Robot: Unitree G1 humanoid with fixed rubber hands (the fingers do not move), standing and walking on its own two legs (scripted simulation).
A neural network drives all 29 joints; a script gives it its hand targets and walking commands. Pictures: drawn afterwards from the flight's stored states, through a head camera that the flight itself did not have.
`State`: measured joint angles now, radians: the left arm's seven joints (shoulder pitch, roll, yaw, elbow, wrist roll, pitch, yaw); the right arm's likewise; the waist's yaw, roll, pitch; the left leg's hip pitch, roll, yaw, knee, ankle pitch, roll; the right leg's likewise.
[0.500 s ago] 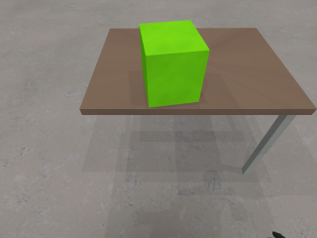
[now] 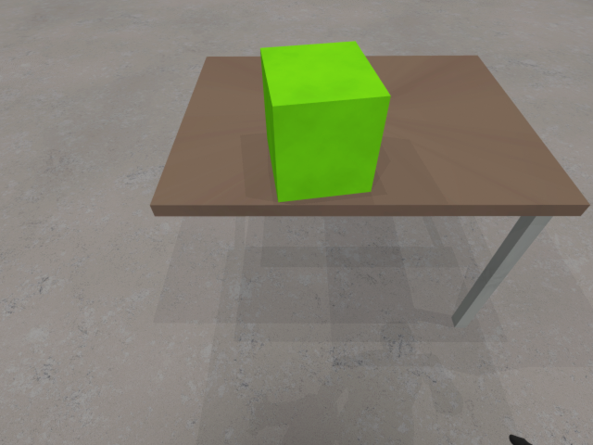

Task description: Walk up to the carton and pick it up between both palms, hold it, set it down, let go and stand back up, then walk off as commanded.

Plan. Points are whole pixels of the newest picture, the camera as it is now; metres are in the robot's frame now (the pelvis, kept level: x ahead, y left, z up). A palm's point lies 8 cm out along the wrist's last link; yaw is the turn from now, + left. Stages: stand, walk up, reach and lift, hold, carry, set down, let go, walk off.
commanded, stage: stand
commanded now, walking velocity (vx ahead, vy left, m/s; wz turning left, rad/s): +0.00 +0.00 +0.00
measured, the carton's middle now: (316, 121) +0.75 +0.00 +0.03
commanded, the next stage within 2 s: none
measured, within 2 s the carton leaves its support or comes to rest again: neither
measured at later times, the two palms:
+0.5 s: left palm out of the picture +0.03 +0.29 -0.11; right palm out of the picture +0.08 -0.30 -0.11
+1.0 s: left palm out of the picture +0.03 +0.30 -0.11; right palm out of the picture +0.08 -0.30 -0.10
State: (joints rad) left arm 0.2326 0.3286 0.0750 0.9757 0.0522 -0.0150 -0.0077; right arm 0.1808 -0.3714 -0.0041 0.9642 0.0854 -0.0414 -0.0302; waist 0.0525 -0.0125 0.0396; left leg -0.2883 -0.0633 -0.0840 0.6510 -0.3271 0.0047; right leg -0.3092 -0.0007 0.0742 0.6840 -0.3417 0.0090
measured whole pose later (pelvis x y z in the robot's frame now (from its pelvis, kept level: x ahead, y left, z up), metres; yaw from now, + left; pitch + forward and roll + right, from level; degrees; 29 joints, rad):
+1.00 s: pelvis -0.01 +0.00 +0.01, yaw +0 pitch -2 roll +1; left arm 0.23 0.33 0.08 1.00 0.05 -0.02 -0.01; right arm 0.18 -0.37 0.00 1.02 0.09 -0.04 -0.02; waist 0.05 -0.01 0.04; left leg -0.26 -0.06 -0.09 0.57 -0.27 0.00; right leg -0.29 0.00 0.07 0.62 -0.29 0.01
